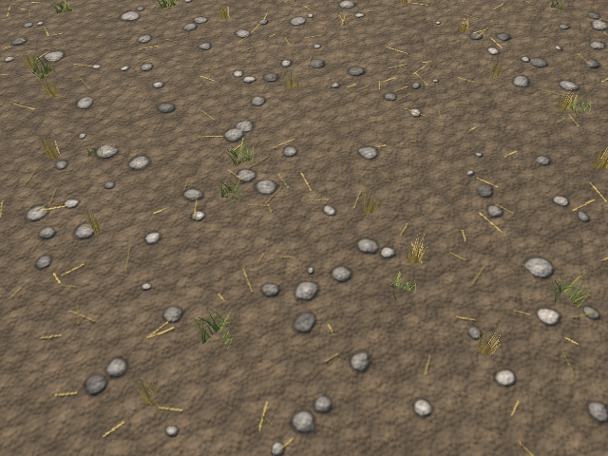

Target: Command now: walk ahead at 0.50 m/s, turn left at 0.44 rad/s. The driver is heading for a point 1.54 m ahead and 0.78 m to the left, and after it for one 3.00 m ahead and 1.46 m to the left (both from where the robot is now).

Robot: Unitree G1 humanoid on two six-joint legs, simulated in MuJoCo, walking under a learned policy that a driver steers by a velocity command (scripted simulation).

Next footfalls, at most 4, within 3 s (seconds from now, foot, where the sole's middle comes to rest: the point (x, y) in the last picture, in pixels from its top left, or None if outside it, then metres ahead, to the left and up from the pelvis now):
0.08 left None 0.22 0.11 -0.77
0.54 right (367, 433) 0.53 -0.06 -0.77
1.06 left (207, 370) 0.65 0.31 -0.77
1.56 right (211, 247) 1.01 0.36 -0.77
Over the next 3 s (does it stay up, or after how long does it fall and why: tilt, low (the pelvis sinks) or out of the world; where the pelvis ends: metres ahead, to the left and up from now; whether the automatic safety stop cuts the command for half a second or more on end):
stays up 1.48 0.64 0.01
